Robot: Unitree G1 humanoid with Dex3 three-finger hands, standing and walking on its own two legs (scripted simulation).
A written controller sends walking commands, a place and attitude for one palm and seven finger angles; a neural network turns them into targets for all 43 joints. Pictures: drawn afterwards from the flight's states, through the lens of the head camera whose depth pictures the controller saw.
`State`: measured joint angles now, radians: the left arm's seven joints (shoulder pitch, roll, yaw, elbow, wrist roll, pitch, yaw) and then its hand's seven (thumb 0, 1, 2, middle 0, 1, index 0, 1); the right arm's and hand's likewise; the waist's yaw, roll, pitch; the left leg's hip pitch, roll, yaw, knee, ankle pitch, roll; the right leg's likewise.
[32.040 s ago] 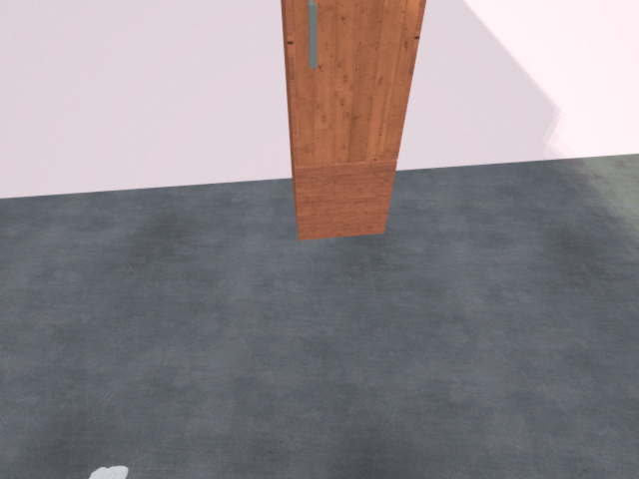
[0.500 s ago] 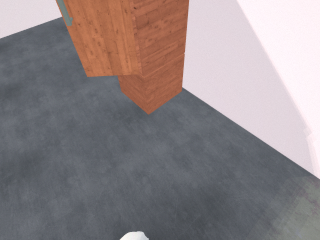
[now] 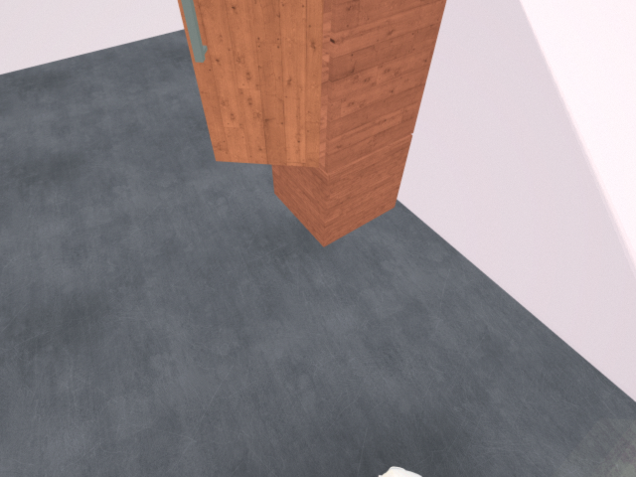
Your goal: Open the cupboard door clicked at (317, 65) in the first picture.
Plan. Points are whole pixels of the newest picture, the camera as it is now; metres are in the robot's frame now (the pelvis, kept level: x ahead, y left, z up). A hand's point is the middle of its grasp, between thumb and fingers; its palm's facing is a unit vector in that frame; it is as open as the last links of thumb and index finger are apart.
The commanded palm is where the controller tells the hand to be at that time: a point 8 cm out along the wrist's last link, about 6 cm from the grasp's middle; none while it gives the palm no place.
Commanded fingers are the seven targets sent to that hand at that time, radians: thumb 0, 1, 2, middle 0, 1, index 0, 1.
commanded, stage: take the last steps up to it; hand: left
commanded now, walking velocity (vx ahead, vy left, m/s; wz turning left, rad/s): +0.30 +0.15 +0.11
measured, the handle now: (195, 23) +1.02 +0.35 +0.09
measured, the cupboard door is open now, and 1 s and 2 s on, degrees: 50 50 50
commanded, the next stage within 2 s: come to a stop and stand still in 1.00 s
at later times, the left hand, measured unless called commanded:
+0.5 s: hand out of the picture +0.08 +0.23 -0.19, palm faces +0.19 -0.97 -0.17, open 7.3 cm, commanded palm none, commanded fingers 0.00 0.90 0.90 -0.20 -0.30 -0.20 -0.30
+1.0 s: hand (183, 304) +0.41 +0.28 -0.16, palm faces +0.09 -0.98 -0.20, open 7.3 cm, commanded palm none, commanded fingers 0.00 0.90 0.90 -0.20 -0.30 -0.20 -0.30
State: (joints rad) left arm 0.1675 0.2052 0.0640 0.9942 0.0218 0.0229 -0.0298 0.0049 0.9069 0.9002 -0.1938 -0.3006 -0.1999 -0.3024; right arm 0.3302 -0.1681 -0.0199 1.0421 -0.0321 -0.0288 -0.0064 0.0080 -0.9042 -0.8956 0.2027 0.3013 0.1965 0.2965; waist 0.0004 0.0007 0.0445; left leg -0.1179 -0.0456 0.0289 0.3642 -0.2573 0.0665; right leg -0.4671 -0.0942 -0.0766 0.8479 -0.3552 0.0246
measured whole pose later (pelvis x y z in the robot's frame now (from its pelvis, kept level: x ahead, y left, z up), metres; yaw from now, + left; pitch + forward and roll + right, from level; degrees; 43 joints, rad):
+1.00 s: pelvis +0.34 +0.09 -0.01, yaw +3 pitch +0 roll +0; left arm 0.20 0.15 0.05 0.99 0.01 -0.06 0.00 0.00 0.91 0.90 -0.19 -0.30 -0.20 -0.30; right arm 0.30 -0.19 -0.05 1.11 -0.03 0.00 0.01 0.01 -0.91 -0.90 0.20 0.30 0.19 0.30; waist -0.01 0.03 0.04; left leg -0.40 0.04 0.07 0.97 -0.37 -0.02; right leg -0.23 -0.03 -0.13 0.47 -0.24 -0.03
